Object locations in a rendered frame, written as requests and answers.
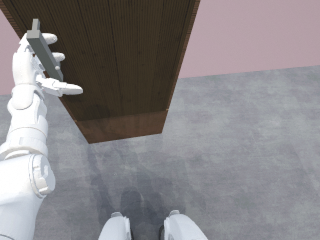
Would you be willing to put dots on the left robot forearm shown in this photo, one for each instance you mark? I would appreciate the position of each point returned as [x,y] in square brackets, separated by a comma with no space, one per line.
[28,131]

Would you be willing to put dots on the robot left thigh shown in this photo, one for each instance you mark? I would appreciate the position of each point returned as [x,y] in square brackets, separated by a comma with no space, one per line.
[116,228]

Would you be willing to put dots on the handle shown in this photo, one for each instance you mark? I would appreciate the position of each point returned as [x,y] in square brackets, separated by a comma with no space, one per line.
[43,52]

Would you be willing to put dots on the robot thigh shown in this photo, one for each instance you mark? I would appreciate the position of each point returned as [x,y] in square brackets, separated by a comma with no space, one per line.
[181,227]
[116,228]

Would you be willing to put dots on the cupboard door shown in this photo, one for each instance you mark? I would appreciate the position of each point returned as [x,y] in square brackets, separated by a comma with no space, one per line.
[124,54]

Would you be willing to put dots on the left robot hand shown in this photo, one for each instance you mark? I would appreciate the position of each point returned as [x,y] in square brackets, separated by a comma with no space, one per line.
[25,69]

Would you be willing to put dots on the robot left upper arm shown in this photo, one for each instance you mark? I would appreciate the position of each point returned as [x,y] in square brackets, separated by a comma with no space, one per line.
[24,183]

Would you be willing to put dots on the robot right thigh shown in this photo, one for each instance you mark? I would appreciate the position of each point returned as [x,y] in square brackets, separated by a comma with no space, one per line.
[181,227]

